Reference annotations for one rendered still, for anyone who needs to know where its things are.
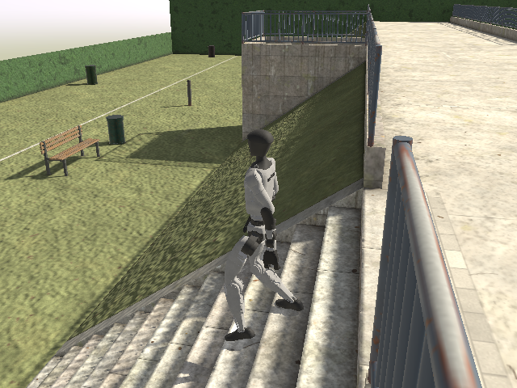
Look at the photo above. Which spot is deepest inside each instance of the robot left forearm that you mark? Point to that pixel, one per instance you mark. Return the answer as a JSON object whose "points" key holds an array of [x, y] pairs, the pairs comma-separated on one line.
{"points": [[269, 223]]}

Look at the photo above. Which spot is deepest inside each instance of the left robot foot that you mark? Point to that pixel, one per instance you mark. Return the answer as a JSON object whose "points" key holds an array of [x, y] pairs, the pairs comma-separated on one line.
{"points": [[247, 334]]}

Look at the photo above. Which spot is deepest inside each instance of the robot left upper arm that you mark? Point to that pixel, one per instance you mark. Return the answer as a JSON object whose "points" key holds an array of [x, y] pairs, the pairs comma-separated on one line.
{"points": [[254, 183]]}

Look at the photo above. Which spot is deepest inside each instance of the right robot hand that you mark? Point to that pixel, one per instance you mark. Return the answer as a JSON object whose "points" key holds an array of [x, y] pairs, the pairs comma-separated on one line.
{"points": [[245, 227]]}

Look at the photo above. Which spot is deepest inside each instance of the robot left shin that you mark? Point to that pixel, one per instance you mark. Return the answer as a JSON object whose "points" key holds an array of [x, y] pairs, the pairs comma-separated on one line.
{"points": [[236, 304]]}

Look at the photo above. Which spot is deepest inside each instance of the robot right upper arm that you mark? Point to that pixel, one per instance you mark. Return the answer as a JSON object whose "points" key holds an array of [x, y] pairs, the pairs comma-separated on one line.
{"points": [[276, 186]]}

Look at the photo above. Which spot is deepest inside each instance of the left robot hand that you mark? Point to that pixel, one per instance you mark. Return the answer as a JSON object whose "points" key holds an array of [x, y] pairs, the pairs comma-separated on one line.
{"points": [[271, 257]]}

